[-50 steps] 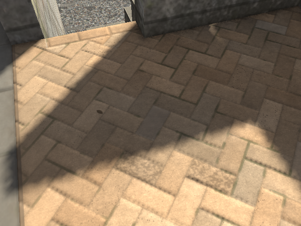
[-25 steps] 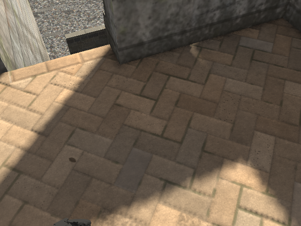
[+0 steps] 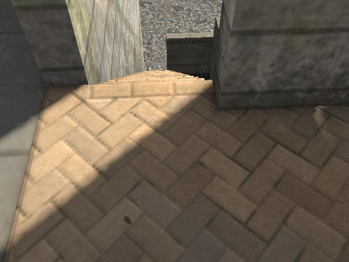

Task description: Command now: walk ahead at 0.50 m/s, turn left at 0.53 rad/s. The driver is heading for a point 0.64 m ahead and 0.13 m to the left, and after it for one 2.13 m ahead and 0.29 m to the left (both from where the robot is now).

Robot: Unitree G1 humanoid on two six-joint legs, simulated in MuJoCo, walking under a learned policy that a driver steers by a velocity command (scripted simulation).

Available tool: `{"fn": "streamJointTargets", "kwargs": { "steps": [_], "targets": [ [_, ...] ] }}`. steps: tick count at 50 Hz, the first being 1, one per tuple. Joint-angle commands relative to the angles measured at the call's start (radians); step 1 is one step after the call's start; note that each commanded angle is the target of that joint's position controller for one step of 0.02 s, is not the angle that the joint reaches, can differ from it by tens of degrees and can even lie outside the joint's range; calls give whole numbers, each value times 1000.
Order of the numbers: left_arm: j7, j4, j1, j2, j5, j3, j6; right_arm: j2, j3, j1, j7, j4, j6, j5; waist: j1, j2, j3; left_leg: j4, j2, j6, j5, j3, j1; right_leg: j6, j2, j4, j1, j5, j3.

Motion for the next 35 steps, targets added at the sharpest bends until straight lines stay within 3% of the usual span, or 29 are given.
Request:
{"fn": "streamJointTargets", "kwargs": {
  "steps": [1, 2, 3, 4, 5, 6, 7, 8, 10, 13, 18, 24, 26, 27, 28, 29, 30, 31, 32, 33, 34, 35],
  "targets": [
    [11, -35, 21, 193, 5, 42, 14, -101, -39, 169, -9, -1, -11, -5, -112, -112, -86, -43, -101, 73, -137, 46, 193, -89, -293, 329, -6, 1204, 44],
    [4, -50, 2, 204, 2, 45, 20, -137, -59, 307, -15, 41, -18, -14, -177, -81, -156, -131, -108, 109, -121, 5, 389, -71, -279, 554, -111, 1065, 32],
    [-3, -88, -2, 172, -1, 39, 18, -233, -91, 418, -28, 58, -20, -23, -216, 36, -255, -172, 105, 176, -207, -279, 620, -41, -232, 879, -342, 622, 30],
    [-27, -170, -17, 106, -19, 32, 8, -309, -109, 369, -30, 30, -7, -5, -140, 249, -305, -331, 347, 346, -195, -869, 843, 16, 23, 1221, -777, -153, 145],
    [-31, -195, -146, 173, -5, 42, -7, -284, -103, 367, -35, 37, 3, 17, -165, 51, -217, -380, 320, 309, -165, -788, 789, 2, -45, 1203, -900, -64, 315],
    [-36, -216, -184, 163, -18, 38, -21, -243, -93, 312, -42, 36, 2, 21, -128, 20, -119, -396, 300, 268, -90, -663, 671, -3, -87, 1126, -901, 38, 319],
    [-32, -202, -163, 158, -18, 39, -25, -194, -81, 268, -42, 34, -4, 20, -73, -63, -52, -413, 254, 219, 52, -572, 544, 2, -119, 1025, -834, 82, 316],
    [-30, -201, -156, 150, 0, 39, -9, -173, -74, 237, -46, 27, -14, 26, -38, -75, -38, -418, 202, 188, 140, -496, 465, 15, -138, 959, -769, 87, 322],
    [-37, -201, -129, 129, 26, 36, 33, -160, -64, 232, -47, 23, -36, 33, -7, -41, -58, -425, 143, 167, 247, -419, 400, 43, -143, 887, -689, 93, 315],
    [-45, -244, -211, 124, 25, 35, 59, -200, -71, 295, -45, 32, -48, 34, -19, -4, -43, -439, 98, 145, 291, -382, 372, 74, -140, 780, -730, 179, 288],
    [-50, -324, -416, 141, 18, 32, 65, -202, -70, 419, -45, 39, -40, 30, -98, 43, -26, -427, 86, 89, 298, -425, 477, 84, -117, 585, -847, 342, 290],
    [-60, -405, -583, 145, 8, 13, 47, -214, -69, 497, -58, 34, -35, 15, -149, 66, -12, -349, 105, 93, 405, -485, 610, 57, -56, 393, -856, 358, 292],
    [-60, -419, -570, 162, 2, 12, 37, -230, -74, 478, -67, 23, -36, 12, -128, 78, -13, -316, 118, 74, 447, -510, 610, 35, -40, 317, -770, 340, 305],
    [-54, -410, -521, 180, -3, 17, 32, -246, -78, 449, -72, 18, -39, 9, -93, 80, -18, -298, 125, 49, 479, -508, 584, 19, -33, 270, -679, 313, 305],
    [-46, -383, -429, 197, -5, 24, 27, -255, -79, 415, -71, 11, -44, 9, -52, 83, -50, -238, 112, 23, 595, -485, 545, -3, -5, 240, -531, 280, 288],
    [-35, -339, -292, 219, -5, 36, 19, -256, -78, 407, -63, 13, -50, 11, 1, 60, -122, -98, 75, 2, 677, -454, 528, -26, 20, 199, -356, 280, 266],
    [-20, -306, -142, 252, 7, 49, 6, -237, -72, 404, -53, 12, -58, 18, 70, 22, -213, 107, 20, -16, 556, -415, 419, -62, -59, 179, -127, 263, 334],
    [-5, -305, -9, 333, 35, 66, 5, -143, -49, 459, -48, -19, -65, 39, 83, -130, -366, 410, -72, -43, 144, -329, 224, -131, -323, 155, 119, 58, 668],
    [-14, -280, -42, 362, 26, 79, 21, -146, -50, 560, -47, -16, -60, 44, 2, -343, -399, 602, -179, -61, -403, -264, 16, -240, -458, -5, 164, 42, 1103],
    [-27, -302, -135, 264, 17, 63, 29, -199, -55, 513, -51, 14, -48, 11, -25, -133, -221, 657, -95, -58, -334, -297, -55, -230, -423, -24, 6, -53, 1020],
    [-39, -308, -197, 191, 8, 47, 26, -187, -51, 422, -41, 2, -45, 5, -21, -21, -125, 634, -66, -60, -257, -283, -40, -216, -367, -27, -120, 22, 851],
    [-44, -298, -221, 160, 12, 38, 22, -167, -47, 384, -34, -12, -43, 5, -40, -11, -81, 579, -36, -61, -224, -271, -24, -188, -315, -48, -199, 124, 730]
  ]
}}
Velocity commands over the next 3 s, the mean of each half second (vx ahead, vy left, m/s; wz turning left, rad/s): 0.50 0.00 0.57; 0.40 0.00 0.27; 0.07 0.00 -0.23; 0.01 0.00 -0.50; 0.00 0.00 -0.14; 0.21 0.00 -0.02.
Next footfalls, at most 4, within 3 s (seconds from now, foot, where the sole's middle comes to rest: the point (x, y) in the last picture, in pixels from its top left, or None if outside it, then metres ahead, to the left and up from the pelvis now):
0.04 left None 0.17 0.06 -0.76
0.60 right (191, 238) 0.54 -0.01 -0.76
1.06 left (128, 218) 0.61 0.24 -0.76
1.50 right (183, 227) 0.58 0.02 -0.76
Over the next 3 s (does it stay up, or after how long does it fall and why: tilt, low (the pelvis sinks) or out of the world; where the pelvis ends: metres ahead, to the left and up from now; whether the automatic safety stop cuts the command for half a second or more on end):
stays up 0.57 0.14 0.01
